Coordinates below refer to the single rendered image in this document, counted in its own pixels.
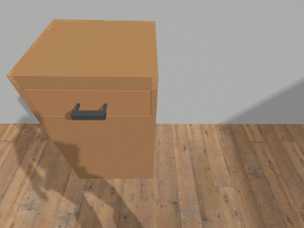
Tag handle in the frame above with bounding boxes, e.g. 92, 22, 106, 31
70, 103, 107, 121

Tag drawer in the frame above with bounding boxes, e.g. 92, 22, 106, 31
24, 89, 151, 116

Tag cabinet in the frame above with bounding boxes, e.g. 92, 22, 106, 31
7, 19, 159, 179

